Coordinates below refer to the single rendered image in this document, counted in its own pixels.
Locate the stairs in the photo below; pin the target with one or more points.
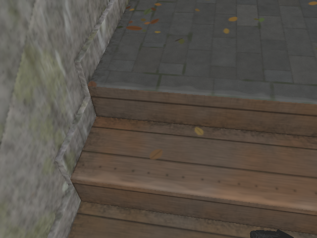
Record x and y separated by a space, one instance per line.
175 165

